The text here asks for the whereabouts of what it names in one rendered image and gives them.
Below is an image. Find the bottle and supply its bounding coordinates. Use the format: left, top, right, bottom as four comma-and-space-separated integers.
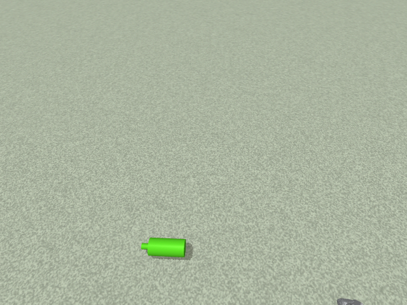
141, 238, 186, 257

